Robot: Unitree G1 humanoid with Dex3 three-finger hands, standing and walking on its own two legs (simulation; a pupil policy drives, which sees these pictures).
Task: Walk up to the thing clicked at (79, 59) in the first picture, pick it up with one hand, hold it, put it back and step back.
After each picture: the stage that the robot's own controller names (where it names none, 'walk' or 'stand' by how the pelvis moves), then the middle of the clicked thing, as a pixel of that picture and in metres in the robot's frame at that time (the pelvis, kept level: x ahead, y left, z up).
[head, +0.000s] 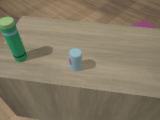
stand; (75, 59) +0.56 +0.06 -0.12
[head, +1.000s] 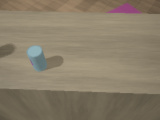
rise first; (37, 58) +0.49 +0.24 -0.09
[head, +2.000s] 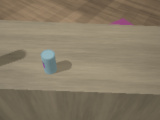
stand; (49, 62) +0.53 +0.19 -0.10
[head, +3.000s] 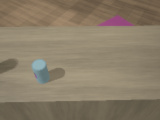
stand; (41, 71) +0.48 +0.21 -0.12
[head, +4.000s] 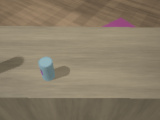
stand; (47, 69) +0.50 +0.19 -0.13
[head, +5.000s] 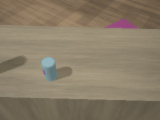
stand; (49, 69) +0.50 +0.18 -0.13
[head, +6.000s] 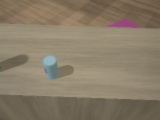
stand; (51, 67) +0.51 +0.18 -0.13
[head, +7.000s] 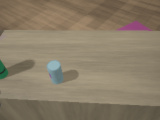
rise first; (55, 72) +0.49 +0.19 -0.12
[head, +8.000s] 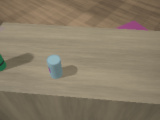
go down; (55, 67) +0.51 +0.18 -0.12
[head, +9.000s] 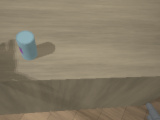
go down; (27, 46) +0.52 +0.18 -0.07
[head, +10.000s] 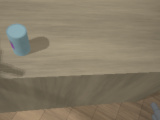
go down; (19, 40) +0.52 +0.18 -0.04
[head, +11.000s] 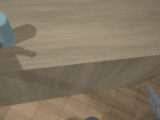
close in; (1, 30) +0.53 +0.20 -0.01
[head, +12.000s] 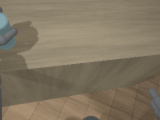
close; (1, 32) +0.52 +0.19 +0.00
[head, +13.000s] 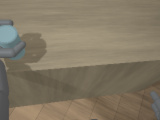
lift; (11, 43) +0.48 +0.18 +0.00
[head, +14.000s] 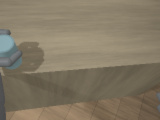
lift; (8, 53) +0.45 +0.20 -0.01
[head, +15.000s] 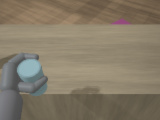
lift; (33, 78) +0.32 +0.17 +0.09
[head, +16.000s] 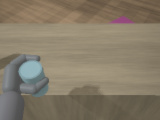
hold; (35, 79) +0.32 +0.17 +0.08
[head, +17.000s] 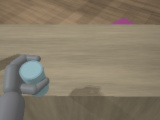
hold; (35, 79) +0.32 +0.17 +0.08
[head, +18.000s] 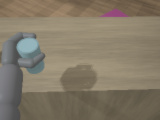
crouch; (32, 56) +0.41 +0.17 +0.08
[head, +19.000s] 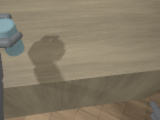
lower; (9, 38) +0.50 +0.20 +0.03
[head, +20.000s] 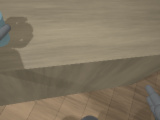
lower; out of the picture +0.52 +0.20 +0.00
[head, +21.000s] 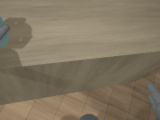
lower; out of the picture +0.52 +0.20 +0.00
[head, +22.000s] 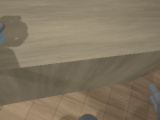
lower; out of the picture +0.53 +0.21 +0.00
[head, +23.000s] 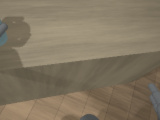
lower; out of the picture +0.53 +0.20 +0.00
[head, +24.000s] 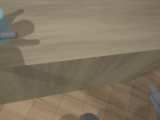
open; out of the picture +0.53 +0.18 +0.00
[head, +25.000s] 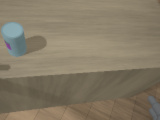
sink last; (15, 40) +0.51 +0.18 -0.03
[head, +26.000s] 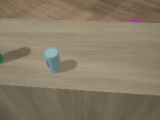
stand; (53, 60) +0.52 +0.19 -0.06
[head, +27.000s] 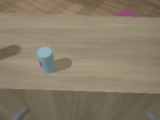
stand; (46, 60) +0.50 +0.18 -0.06
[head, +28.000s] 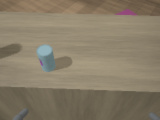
stand; (46, 58) +0.50 +0.18 -0.05
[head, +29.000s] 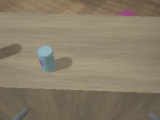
stand; (46, 59) +0.50 +0.18 -0.05
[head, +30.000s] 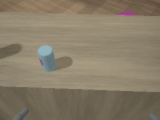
stand; (47, 58) +0.50 +0.18 -0.05
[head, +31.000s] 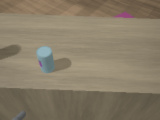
stand; (46, 60) +0.50 +0.18 -0.06
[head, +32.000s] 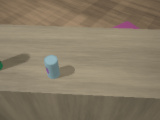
stand; (52, 67) +0.52 +0.18 -0.12
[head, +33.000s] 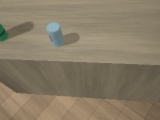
walk; (55, 35) +0.61 +0.18 -0.11
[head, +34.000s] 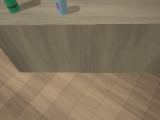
walk; (61, 4) +0.90 +0.15 -0.10
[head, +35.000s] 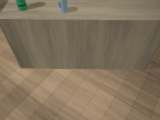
stand; (63, 4) +1.11 +0.19 -0.11
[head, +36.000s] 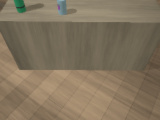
stand; (62, 6) +1.10 +0.18 -0.13
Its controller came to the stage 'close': yes
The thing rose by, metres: 0.22
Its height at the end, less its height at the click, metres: +0.00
